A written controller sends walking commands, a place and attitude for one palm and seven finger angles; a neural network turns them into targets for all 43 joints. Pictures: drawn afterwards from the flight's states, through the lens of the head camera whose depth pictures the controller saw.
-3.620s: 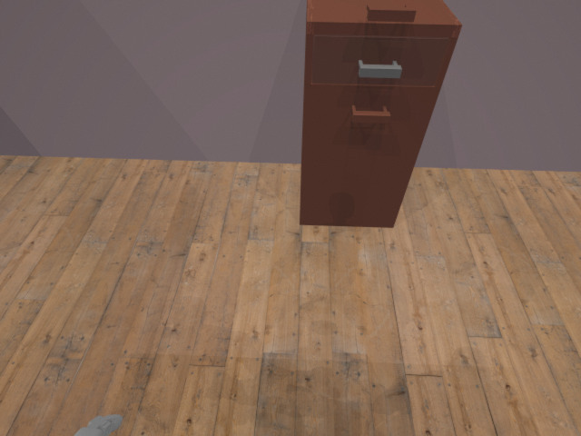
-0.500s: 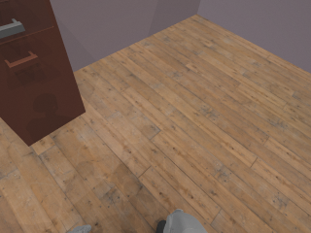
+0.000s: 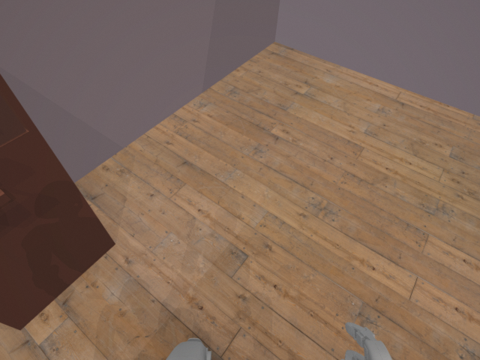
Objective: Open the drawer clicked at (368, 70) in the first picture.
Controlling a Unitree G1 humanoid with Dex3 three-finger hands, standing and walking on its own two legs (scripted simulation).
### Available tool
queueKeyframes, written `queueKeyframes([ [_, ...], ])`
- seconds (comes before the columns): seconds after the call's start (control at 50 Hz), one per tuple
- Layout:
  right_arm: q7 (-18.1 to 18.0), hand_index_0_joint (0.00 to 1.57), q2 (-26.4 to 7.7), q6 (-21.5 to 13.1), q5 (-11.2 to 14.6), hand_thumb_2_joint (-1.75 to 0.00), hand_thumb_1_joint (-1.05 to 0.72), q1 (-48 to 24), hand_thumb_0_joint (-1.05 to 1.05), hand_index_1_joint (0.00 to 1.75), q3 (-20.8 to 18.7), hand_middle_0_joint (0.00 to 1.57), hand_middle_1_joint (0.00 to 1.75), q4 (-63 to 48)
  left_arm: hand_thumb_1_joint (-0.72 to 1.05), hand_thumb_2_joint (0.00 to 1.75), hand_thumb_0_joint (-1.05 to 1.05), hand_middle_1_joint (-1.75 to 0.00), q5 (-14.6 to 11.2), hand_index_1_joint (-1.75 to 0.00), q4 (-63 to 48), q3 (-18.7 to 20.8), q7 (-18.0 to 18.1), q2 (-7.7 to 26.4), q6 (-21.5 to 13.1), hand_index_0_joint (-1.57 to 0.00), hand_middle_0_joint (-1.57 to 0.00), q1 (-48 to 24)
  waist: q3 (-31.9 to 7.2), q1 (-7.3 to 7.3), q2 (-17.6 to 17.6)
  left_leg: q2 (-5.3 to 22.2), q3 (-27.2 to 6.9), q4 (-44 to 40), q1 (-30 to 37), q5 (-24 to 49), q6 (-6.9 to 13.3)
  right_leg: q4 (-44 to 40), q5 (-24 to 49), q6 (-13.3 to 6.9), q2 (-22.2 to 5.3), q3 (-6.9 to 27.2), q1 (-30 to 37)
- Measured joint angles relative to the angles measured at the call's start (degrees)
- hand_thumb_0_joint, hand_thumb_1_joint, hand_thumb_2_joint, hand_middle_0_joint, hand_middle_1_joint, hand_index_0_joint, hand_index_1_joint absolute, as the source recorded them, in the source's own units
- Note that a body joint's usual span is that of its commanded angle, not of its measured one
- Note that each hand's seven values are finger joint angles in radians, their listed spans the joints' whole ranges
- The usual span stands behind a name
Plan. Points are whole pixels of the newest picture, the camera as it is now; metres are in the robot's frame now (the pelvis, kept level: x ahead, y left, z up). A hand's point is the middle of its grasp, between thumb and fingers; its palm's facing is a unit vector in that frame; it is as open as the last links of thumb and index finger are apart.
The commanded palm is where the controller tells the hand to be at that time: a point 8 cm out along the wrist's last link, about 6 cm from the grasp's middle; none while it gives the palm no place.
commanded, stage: walk to a spot facing it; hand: left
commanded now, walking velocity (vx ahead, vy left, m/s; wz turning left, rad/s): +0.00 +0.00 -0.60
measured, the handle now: out of the picture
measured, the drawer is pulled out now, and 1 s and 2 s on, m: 0.00 0.00 0.00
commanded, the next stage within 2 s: turn to face it in 1.88 s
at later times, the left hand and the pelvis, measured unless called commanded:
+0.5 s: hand (187, 274) +0.30 +0.15 -0.15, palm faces -0.32 -0.92 -0.23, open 7.3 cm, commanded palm none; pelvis +0.13 +0.00 +0.00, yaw -20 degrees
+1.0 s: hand (206, 248) +0.37 +0.13 -0.17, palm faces -0.52 -0.83 -0.19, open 7.3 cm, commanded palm none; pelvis +0.18 +0.02 +0.00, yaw -37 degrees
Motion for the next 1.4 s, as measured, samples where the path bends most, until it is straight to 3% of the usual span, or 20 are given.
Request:
queueKeyframes([
  [0.04, -0.33, 0.2, 0.58, -1.01, -0.37, -0.9, -0.91, -0.92, 0.0, 0.3, 0.43, 0.2, 0.3, -0.03, 0.91, 0.9, 0.01, -0.3, -0.53, -0.3, 0.6, 0.57, 0.1, 0.56, 0.61, -0.2, -0.2, 1.11, 0.5, 0.58, -1.77, -1.35, 2.03, -2.24, 3.09, 2.96, 2.53, 8.6, -2.88, 0.38, -1.0, 1.64, -2.24],
  [0.08, -0.44, 0.2, 1.19, -1.64, -0.44, -0.9, -0.91, -1.22, 0.0, 0.3, 1.32, 0.2, 0.3, -0.29, 0.91, 0.9, 0.01, -0.3, -0.87, -0.3, 1.63, 0.93, 0.09, 1.01, 1.45, -0.2, -0.2, 1.07, 1.46, 0.76, -2.85, -0.55, 4.61, 0.45, 5.13, -0.88, 4.38, 26.46, -5.13, 0.76, -1.17, 1.36, -8.77],
  [0.12, -0.71, 0.2, 1.75, -1.82, -0.26, -0.9, -0.91, 0.05, 0.0, 0.3, 1.75, 0.2, 0.3, -0.36, 0.91, 0.9, 0.01, -0.3, -0.64, -0.3, 2.16, 1.2, -0.16, 1.34, 2.38, -0.2, -0.2, 0.81, 1.44, -0.05, -3.03, 0.41, 6.52, -0.43, 8.55, -3.31, 4.8, 39.11, -3.56, 1.66, -2.05, -1.15, -14.73],
  [0.18, -1.42, 0.2, 2.08, -1.63, -0.08, -0.9, -0.91, 3.24, 0.0, 0.3, 1.53, 0.2, 0.3, 0.79, 0.91, 0.9, 0.01, -0.3, -0.13, -0.3, 0.91, 1.77, -0.89, 1.77, 3.87, -0.2, -0.2, -1.3, 1.42, -1.18, -2.88, 1.12, 8.25, -4.33, 13.21, -3.16, 4.1, 45.12, 1.04, 2.95, -4.53, -4.72, -21.52],
  [0.34, -2.51, 0.2, -0.85, 0.77, 0.26, -0.9, -0.94, 9.9, -0.01, 0.3, -1.03, 0.2, 0.3, 5.14, 0.91, 0.9, 0.01, -0.3, 0.22, -0.3, -4.12, 2.69, -1.53, 0.79, 6.16, -0.2, -0.19, -7.54, 1.37, -2.89, -2.43, 1.22, 13.91, -9.48, 19.44, -4.49, 4.11, 36.61, 10.31, 5.17, -8.69, -6.75, -28.9],
  [0.42, -2.13, 0.2, -1.87, 1.71, -0.11, -0.9, -0.93, 11.68, 0.0, 0.3, -1.7, 0.2, 0.3, 5.91, 0.91, 0.9, 0.01, -0.3, 0.23, -0.3, -4.96, 2.27, -1.65, -0.01, 6.68, -0.2, -0.19, -9.98, 2.33, -4.59, -1.38, 2.01, 16.93, -8.5, 20.93, -6.74, 2.97, 24.69, 9.3, 5.17, -9.04, -8.25, -25.54],
  [0.5, -1.6, 0.2, -2.63, 2.5, -0.25, -0.9, -0.92, 13.07, 0.0, 0.3, -2.26, 0.2, 0.3, 6.01, 0.91, 0.9, 0.01, -0.3, 0.29, -0.3, -5.83, 1.46, -1.66, -0.41, 5.62, -0.2, -0.19, -11.22, 3.13, -6.01, 0.55, 4.79, 19.85, -2.54, 20.93, -11.54, 0.67, 11.4, 9.4, 3.52, -7.23, -9.87, -18.92],
  [0.52, -1.37, 0.2, -2.78, 2.77, -0.06, -0.9, -0.92, 13.62, 0.0, 0.3, -2.33, 0.2, 0.3, 5.91, 0.91, 0.9, 0.01, -0.3, 0.41, -0.3, -6.06, 1.18, -1.59, -0.3, 4.8, -0.2, -0.2, -11.49, 3.18, -6.13, 1.17, 6.26, 19.48, 1.77, 19.46, -13.2, 0.17, 8.93, 10.59, 1.35, -6.44, -10.24, -17.45],
  [0.56, -1.31, 0.2, -3.19, 4.04, 0.36, -0.9, -0.92, 12.9, 0.0, 0.3, -2.22, 0.2, 0.3, 5.83, 0.91, 0.9, 0.01, -0.3, 0.06, -0.3, -6.22, 0.6, -1.03, -0.49, 3.32, -0.2, -0.2, -12.63, 4.3, -6.09, 2.35, 5.91, 12.05, 16.32, 13.18, -18.78, -0.77, 11.62, 8.19, -1.42, -5.17, -9.79, -18.53],
  [0.6, -1.67, 0.2, -3.17, 5.11, 0.71, -0.9, -0.92, 11.71, 0.01, 0.3, -1.94, 0.2, 0.3, 5.56, 0.91, 0.9, 0.01, -0.3, -0.49, -0.3, -6.38, 0.3, -0.27, -0.73, 3.04, -0.2, -0.2, -13.06, 5.02, -5.93, 2.57, 3.53, 5.61, 27.43, 7.9, -19.76, -1.04, 11.01, 7.44, -2.08, -4.38, -8.99, -17.5],
  [0.66, -1.76, 0.2, -2.73, 5.72, 0.47, -0.9, -0.92, 9.45, 0.01, 0.3, -1.53, 0.2, 0.3, 4.57, 0.91, 0.9, 0.01, -0.3, -0.7, -0.3, -6.16, 0.11, 0.65, -0.89, 3.7, -0.21, -0.2, -12.6, 4.44, -5.4, 2.29, 2.03, 1.3, 31.55, 3.1, -15.3, -1.59, 6.66, 9.47, -1.83, -3.01, -7.2, -15.24],
  [0.76, -1.74, 0.2, -1.98, 5.37, 0.23, -0.9, -0.91, 5.67, 0.01, 0.3, -1.15, 0.2, 0.3, 1.91, 0.91, 0.9, 0.01, -0.3, -0.36, -0.3, -5.3, -0.2, 0.69, -0.99, 4.25, -0.21, -0.2, -11.82, 2.84, -5.0, 1.55, 0.9, -1.68, 24.6, 0.41, -11.19, -2.26, 1.77, 12.07, -1.92, -1.48, -4.21, -13.45],
  [0.88, -1.79, 0.2, -1.68, 5.07, 0.65, -0.9, -0.91, 2.18, 0.0, 0.3, -0.92, 0.2, 0.3, 0.03, 0.91, 0.9, 0.01, -0.3, -0.03, -0.3, -5.58, -0.09, 0.14, -0.74, 4.72, -0.21, -0.2, -10.91, 2.04, -3.23, 0.17, -1.66, -2.39, 12.36, 3.69, -11.75, -1.87, 1.26, 12.81, -0.79, 0.0, -0.14, -13.84],
  [0.96, -2.02, 0.2, -1.48, 4.24, 1.06, -0.9, -0.91, 1.55, 0.0, 0.3, -0.68, 0.2, 0.3, -1.01, 0.9, 0.9, 0.01, -0.3, -0.1, -0.3, -5.7, 0.4, 0.11, 0.27, 5.51, -0.21, -0.2, -10.32, 1.65, -2.61, -1.32, -3.92, -1.71, 0.88, 9.15, -9.0, -0.96, 2.85, 12.49, 0.76, 1.01, 2.28, -15.21],
  [1.0, -2.22, 0.2, -0.82, 3.44, 0.95, -0.9, -0.91, 1.93, 0.0, 0.3, -0.38, 0.2, 0.3, -1.02, 0.91, 0.9, 0.01, -0.3, -0.57, -0.3, -5.54, 0.89, 0.12, 1.46, 6.17, -0.21, -0.2, -10.19, 1.71, -2.6, -3.44, -4.85, -0.14, -3.46, 11.44, -5.96, 1.91, 6.26, 9.93, 1.58, 0.99, 3.9, -16.59],
  [1.06, -2.11, 0.2, -0.46, 3.49, 0.36, -0.9, -0.91, 3.31, 0.0, 0.3, 0.34, 0.2, 0.3, -1.15, 0.91, 0.9, 0.01, -0.3, -0.12, -0.3, -5.07, 1.72, -0.37, 2.42, 6.99, -0.21, -0.2, -9.46, 1.69, -2.3, -4.22, -3.68, 2.46, -4.51, 13.12, -5.59, 5.22, 22.34, 0.79, 3.57, 1.02, 1.56, -21.18],
  [1.12, -2.45, 0.2, -0.37, 3.57, 0.14, -0.9, -0.91, 4.75, 0.0, 0.3, 0.49, 0.2, 0.3, -0.89, 0.91, 0.9, 0.01, -0.3, 0.24, -0.3, -4.73, 2.34, -1.28, 3.08, 7.25, -0.2, -0.2, -8.38, 1.54, -2.46, -3.77, -2.36, 4.57, -7.73, 15.26, -4.49, 5.67, 34.94, 1.74, 5.04, -0.79, -0.84, -23.98],
  [1.16, -2.51, 0.2, -0.37, 3.3, 0.11, -0.9, -0.91, 5.64, 0.0, 0.3, 0.41, 0.2, 0.3, -0.64, 0.91, 0.9, 0.01, -0.3, 0.22, -0.3, -4.55, 2.53, -1.53, 3.34, 7.4, -0.2, -0.2, -7.82, 1.62, -2.64, -3.34, -1.67, 5.86, -9.21, 16.19, -3.93, 5.75, 38.37, 2.78, 5.81, -2.25, -1.45, -24.12],
  [1.28, -2.41, 0.2, -0.06, 2.61, 0.21, -0.9, -0.91, 8.64, 0.0, 0.3, -0.09, 0.2, 0.3, 0.84, 0.91, 0.9, 0.01, -0.3, 0.03, -0.3, -3.64, 2.47, -1.51, 3.26, 8.17, -0.2, -0.2, -7.79, 2.03, -3.57, -2.37, 0.09, 9.99, -10.37, 17.65, -4.09, 5.58, 34.45, 1.95, 7.01, -5.67, -2.94, -20.97],
  [1.4, -1.86, 0.2, -0.72, 3.15, -0.02, -0.9, -0.91, 10.9, 0.0, 0.3, -1.06, 0.2, 0.3, 3.14, 0.91, 0.9, 0.01, -0.3, -0.08, -0.3, -3.82, 1.66, -1.52, 1.77, 8.19, -0.2, -0.19, -10.66, 3.17, -5.38, -0.66, 2.38, 14.46, -7.91, 17.91, -5.72, 4.25, 22.59, -0.82, 6.1, -6.51, -6.56, -16.88],
])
